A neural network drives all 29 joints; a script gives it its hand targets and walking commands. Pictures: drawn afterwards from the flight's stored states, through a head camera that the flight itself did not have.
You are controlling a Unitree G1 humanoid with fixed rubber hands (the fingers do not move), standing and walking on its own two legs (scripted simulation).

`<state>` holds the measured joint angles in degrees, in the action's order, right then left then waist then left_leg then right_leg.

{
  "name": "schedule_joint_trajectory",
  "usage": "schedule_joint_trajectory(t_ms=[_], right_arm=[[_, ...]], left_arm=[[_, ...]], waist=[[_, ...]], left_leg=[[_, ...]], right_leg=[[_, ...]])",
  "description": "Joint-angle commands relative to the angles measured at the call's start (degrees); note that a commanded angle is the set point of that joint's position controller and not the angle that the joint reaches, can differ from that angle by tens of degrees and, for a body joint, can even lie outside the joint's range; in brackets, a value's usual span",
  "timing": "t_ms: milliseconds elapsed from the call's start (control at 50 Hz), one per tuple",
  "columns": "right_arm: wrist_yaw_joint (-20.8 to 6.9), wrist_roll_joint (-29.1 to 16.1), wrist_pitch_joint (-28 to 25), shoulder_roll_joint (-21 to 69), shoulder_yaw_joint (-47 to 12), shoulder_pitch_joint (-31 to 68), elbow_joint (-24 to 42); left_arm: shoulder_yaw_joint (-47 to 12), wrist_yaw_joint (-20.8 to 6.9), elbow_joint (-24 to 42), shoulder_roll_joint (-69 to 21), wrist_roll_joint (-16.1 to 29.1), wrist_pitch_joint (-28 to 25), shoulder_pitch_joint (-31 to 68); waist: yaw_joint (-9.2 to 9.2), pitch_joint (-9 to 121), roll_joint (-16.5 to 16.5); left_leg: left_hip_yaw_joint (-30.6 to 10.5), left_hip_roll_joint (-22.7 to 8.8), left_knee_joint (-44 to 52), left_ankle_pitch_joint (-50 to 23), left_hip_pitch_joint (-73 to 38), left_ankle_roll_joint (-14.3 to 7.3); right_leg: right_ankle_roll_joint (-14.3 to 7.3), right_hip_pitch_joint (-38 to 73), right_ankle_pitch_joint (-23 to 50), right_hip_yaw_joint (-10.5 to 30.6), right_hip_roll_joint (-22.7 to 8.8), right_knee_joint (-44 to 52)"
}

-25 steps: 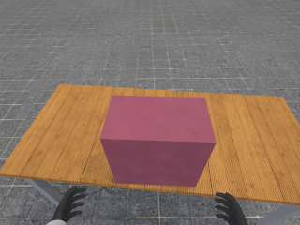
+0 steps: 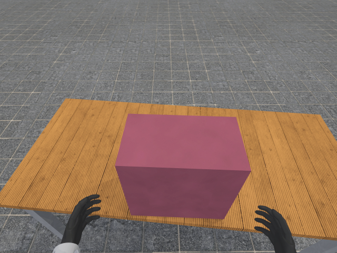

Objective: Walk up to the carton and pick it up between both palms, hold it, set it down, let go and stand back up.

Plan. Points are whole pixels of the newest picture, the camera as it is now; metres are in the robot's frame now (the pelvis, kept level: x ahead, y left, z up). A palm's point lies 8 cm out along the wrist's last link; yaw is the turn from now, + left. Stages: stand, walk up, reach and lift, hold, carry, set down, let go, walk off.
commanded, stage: reach and lift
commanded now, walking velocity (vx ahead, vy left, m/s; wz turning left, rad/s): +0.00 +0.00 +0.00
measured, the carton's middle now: (179, 170) +0.38 +0.00 -0.07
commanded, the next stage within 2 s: none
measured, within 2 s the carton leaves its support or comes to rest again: neither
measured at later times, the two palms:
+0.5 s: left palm (80, 197) +0.25 +0.24 +0.00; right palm (286, 212) +0.24 -0.25 -0.01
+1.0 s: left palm (86, 160) +0.32 +0.23 +0.06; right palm (285, 177) +0.31 -0.24 +0.04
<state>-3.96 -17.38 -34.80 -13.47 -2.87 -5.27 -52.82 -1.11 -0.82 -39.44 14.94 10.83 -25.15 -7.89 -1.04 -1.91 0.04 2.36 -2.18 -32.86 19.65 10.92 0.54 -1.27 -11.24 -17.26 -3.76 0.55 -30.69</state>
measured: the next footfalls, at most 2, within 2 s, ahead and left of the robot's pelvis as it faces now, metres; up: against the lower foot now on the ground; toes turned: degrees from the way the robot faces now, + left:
none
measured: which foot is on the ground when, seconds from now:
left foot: down 0.00-1.00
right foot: down 0.00-1.00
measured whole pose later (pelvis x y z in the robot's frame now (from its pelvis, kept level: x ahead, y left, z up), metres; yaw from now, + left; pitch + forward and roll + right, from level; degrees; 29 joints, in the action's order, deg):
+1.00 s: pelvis -0.01 -0.01 +0.01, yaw +0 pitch +1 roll +0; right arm 0.3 -22.4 -8.6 -18.3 -2.9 16.5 -40.9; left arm 0.1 -2.0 -38.7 20.1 16.2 -3.1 19.6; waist -0.3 1.1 -0.6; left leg 2.8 -1.9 -23.1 13.0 11.4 0.8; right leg -1.8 -12.8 -11.8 -3.4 0.7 -23.2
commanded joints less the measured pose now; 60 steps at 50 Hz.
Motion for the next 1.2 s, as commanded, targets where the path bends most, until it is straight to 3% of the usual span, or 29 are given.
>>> schedule_joint_trajectory(t_ms=[0, 180, 340, 480, 680, 900, 1060, 1180], right_arm=[[0.10, -2.05, -3.88, -9.81, 0.93, 6.97, 6.36], [-0.02, -3.67, -0.27, -11.58, 0.12, 14.19, 7.47], [1.16, -5.94, 3.38, -12.86, -0.70, 20.33, 11.20], [2.55, -7.96, 8.64, -13.99, -1.94, 23.55, 10.65], [3.05, -5.96, 18.28, -14.54, 1.39, 32.42, 18.27], [4.48, -4.87, 24.46, -15.50, 3.23, 39.86, 21.05], [4.55, -6.24, 27.80, -18.08, 3.24, 46.09, 20.84], [4.58, -7.34, 30.04, -20.88, 3.17, 51.20, 21.20]], left_arm=[[1.79, -0.60, 5.76, 7.79, 2.21, -4.32, 6.34], [-0.69, -0.30, 3.02, 9.08, 6.37, -3.39, 15.17], [1.59, 0.02, 5.43, 12.68, 6.74, -0.04, 22.03], [3.27, -1.53, 5.10, 13.23, 5.63, 6.22, 26.08], [1.90, -1.17, 9.37, 14.10, 6.75, 15.11, 36.84], [4.83, -1.06, 9.87, 15.70, 5.35, 20.47, 43.99], [4.87, -0.87, 11.59, 16.29, 5.36, 24.54, 51.14], [5.65, -0.62, 13.01, 17.08, 5.08, 28.85, 55.43]], waist=[[0.37, 7.74, 1.00], [0.83, 8.25, -0.83], [0.22, 16.01, -0.81], [-0.03, 16.08, 0.95], [0.83, 14.92, -0.25], [0.26, 20.49, -0.65], [0.84, 25.09, 1.66], [0.99, 27.64, 1.44]], left_leg=[[-1.64, 3.03, 3.44, -21.95, 0.55, 2.78], [-1.75, 2.52, 4.03, -15.48, 2.19, 1.93], [-1.03, 3.07, 4.01, -19.72, 1.57, 1.78], [-0.84, 3.19, 5.92, -22.72, -1.14, 1.84], [-1.07, 2.46, 10.18, -18.32, -4.06, 0.80], [-0.81, 2.77, 11.30, -21.31, -3.82, -0.09], [-1.16, 2.50, 10.45, -25.91, -6.62, 0.59], [-1.56, 2.49, 9.64, -30.00, -7.91, 0.94]], right_leg=[[-0.43, 1.91, 15.63, 4.02, 0.92, 3.73], [0.06, -2.90, 8.87, 3.98, 0.43, 3.62], [0.94, 1.89, 17.15, 4.91, 0.01, 2.96], [0.87, 3.79, 20.66, 5.04, -0.26, 5.60], [0.79, 0.65, 12.12, 4.19, -0.52, 10.48], [1.78, 5.59, 18.59, 4.56, -0.47, 10.77], [1.54, 4.48, 21.78, 3.59, 0.39, 10.89], [1.79, 4.69, 26.56, 2.95, 1.05, 10.72]])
